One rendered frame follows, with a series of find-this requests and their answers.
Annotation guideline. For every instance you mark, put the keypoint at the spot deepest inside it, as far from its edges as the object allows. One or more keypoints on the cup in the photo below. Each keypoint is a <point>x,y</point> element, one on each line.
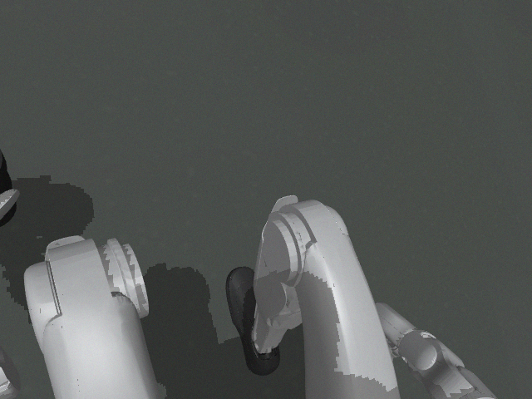
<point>5,184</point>

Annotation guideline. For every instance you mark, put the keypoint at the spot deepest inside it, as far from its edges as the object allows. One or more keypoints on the right robot hand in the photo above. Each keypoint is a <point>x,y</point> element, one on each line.
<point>395,326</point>

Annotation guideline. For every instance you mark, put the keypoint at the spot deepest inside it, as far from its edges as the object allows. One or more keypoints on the right robot arm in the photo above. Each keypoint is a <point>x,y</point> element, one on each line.
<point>441,371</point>

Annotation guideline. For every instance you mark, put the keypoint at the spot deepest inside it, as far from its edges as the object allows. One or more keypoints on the left robot arm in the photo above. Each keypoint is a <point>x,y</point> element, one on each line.
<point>10,383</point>

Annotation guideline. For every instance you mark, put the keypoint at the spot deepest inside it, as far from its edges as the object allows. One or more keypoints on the left robot hand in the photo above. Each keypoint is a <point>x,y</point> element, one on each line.
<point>7,200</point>

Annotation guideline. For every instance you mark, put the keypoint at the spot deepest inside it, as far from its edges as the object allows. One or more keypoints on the right robot foot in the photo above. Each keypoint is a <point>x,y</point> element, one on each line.
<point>242,302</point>

